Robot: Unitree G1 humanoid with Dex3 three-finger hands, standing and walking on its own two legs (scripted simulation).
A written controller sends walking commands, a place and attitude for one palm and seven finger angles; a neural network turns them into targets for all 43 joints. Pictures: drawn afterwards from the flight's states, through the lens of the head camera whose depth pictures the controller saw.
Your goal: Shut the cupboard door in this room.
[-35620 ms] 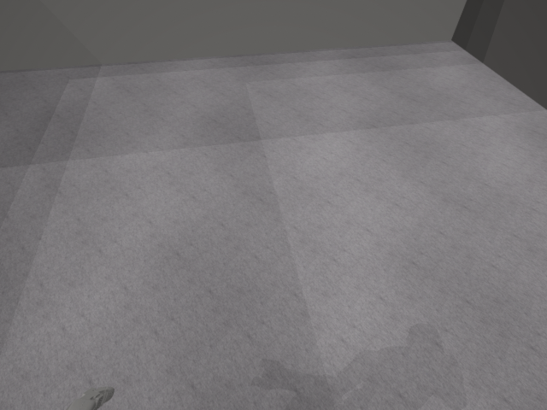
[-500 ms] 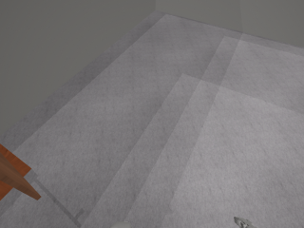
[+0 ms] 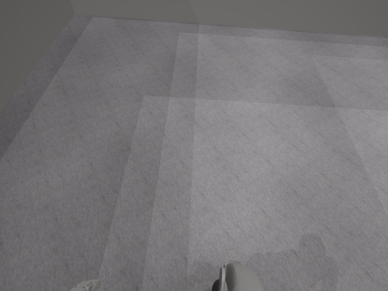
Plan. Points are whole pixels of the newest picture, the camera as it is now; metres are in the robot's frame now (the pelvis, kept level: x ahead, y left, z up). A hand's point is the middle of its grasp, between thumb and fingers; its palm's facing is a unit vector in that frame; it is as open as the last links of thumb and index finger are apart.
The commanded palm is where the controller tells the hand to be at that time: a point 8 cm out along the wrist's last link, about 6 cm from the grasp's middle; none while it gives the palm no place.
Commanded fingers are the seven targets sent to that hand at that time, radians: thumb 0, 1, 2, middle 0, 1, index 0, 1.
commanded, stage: walk to a spot facing it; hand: left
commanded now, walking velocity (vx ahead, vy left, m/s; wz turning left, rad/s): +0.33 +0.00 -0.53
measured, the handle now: out of the picture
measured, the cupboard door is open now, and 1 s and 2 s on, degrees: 81 81 81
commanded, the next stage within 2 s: turn to face it in 0.94 s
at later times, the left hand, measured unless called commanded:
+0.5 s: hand (145, 235) +0.27 +0.13 -0.15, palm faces -0.11 -0.96 -0.26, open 7.3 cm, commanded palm none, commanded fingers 0.00 0.90 0.90 -0.20 -0.30 -0.20 -0.30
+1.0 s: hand (163, 160) +0.50 +0.10 -0.17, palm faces -0.25 -0.95 -0.16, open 7.4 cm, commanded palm none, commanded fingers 0.00 0.90 0.90 -0.20 -0.30 -0.20 -0.30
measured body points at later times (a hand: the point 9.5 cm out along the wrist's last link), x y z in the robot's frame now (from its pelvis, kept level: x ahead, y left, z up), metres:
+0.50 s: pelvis +0.21 -0.07 +0.01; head +0.22 -0.09 +0.45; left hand +0.27 +0.18 -0.13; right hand +0.26 -0.32 -0.14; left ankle +0.32 +0.09 -0.66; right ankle +0.15 -0.11 -0.74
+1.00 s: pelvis +0.42 -0.06 +0.01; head +0.44 -0.06 +0.45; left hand +0.52 +0.15 -0.15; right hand +0.37 -0.31 -0.14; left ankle +0.43 +0.03 -0.74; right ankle +0.43 -0.22 -0.65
